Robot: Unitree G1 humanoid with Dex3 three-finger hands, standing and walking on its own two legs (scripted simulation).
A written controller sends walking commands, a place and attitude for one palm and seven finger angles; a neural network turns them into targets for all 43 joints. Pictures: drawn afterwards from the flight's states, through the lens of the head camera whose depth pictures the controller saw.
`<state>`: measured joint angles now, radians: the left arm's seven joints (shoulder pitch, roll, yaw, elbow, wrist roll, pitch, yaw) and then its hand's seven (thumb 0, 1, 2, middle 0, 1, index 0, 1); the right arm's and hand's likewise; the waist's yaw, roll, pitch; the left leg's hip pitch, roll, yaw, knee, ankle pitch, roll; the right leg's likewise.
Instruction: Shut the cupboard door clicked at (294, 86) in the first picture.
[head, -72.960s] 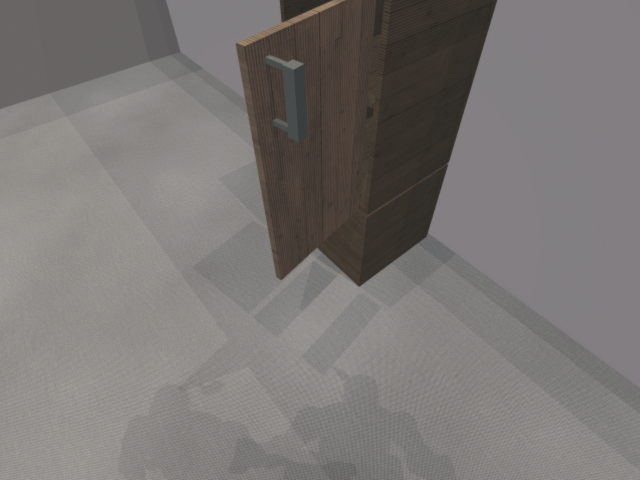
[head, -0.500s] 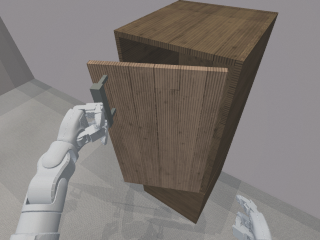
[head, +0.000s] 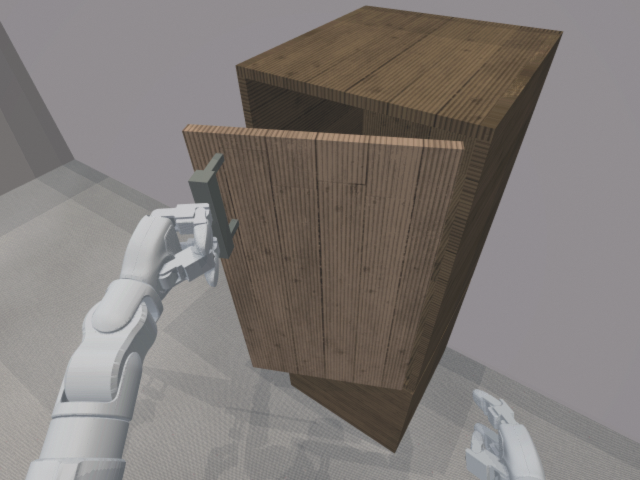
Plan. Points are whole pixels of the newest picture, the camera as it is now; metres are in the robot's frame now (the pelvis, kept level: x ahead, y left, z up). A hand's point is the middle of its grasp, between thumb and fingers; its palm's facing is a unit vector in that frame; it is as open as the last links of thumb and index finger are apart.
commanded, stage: push the door shut along its arc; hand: left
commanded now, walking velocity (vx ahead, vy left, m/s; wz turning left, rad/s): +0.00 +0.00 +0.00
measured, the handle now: (219, 206) +0.41 +0.16 +0.16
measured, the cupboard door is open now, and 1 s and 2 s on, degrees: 24 4 0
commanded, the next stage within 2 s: pull the fist back off the door in 1.58 s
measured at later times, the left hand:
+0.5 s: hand (229, 230) +0.37 +0.14 +0.16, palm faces -0.21 -0.97 -0.08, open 3.1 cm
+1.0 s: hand (257, 198) +0.43 +0.11 +0.16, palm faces -0.34 -0.94 -0.05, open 3.1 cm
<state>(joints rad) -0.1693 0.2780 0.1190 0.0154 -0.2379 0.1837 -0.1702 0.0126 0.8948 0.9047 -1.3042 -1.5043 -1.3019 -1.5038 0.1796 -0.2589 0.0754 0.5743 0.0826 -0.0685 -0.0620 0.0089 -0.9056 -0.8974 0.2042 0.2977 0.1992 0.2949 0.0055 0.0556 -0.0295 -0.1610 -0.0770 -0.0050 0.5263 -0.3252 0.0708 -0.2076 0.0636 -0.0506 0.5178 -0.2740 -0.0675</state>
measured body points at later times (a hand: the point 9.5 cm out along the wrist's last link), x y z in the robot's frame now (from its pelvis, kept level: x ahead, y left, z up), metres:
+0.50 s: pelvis +0.00 +0.00 +0.00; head -0.01 -0.01 +0.45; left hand +0.37 +0.19 +0.17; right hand +0.16 -0.24 -0.09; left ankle -0.03 +0.07 -0.73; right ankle +0.01 -0.07 -0.73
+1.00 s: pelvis +0.00 +0.01 +0.00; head +0.02 +0.00 +0.44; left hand +0.44 +0.17 +0.17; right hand +0.11 -0.25 -0.12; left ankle -0.03 +0.07 -0.73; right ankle +0.01 -0.07 -0.73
